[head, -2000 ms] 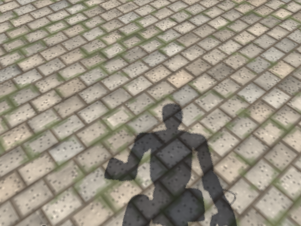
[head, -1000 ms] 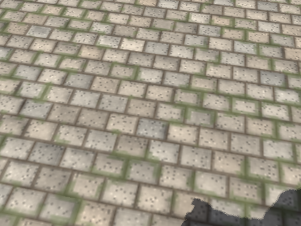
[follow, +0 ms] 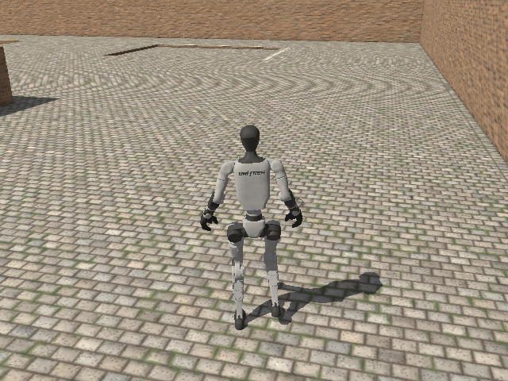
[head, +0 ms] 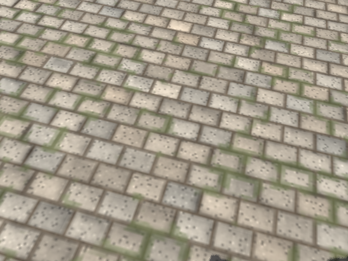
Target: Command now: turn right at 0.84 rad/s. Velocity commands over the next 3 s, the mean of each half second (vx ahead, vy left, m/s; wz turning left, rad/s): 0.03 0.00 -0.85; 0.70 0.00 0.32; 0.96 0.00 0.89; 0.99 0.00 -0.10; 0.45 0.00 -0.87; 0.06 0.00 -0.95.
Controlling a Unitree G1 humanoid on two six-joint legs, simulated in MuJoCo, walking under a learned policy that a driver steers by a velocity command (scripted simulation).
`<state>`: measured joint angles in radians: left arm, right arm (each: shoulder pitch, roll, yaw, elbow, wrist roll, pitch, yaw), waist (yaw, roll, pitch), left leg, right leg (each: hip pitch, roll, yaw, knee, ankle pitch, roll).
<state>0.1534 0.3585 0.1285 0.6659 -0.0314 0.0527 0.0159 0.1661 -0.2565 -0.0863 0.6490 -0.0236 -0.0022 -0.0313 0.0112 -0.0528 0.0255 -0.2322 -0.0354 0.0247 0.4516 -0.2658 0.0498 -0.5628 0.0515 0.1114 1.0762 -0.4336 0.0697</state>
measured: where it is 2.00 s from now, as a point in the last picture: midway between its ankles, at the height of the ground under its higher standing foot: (169, 118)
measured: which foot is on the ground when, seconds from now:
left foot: down 0.00-0.36, up 0.38-0.92, down 0.94-1.00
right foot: up 0.00-0.32, down 0.34-0.96, up 0.98-1.00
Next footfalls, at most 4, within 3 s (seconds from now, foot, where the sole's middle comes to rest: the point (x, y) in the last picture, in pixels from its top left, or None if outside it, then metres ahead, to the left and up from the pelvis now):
0.34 right None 0.02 -0.17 -0.78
0.94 left None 0.37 -0.03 -0.78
1.38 right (219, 173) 0.84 -0.20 -0.78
1.82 left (144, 115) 1.16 0.15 -0.78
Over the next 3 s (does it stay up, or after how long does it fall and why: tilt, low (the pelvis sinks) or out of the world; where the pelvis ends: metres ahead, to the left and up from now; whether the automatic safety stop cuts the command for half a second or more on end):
stays up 1.62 0.15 -0.01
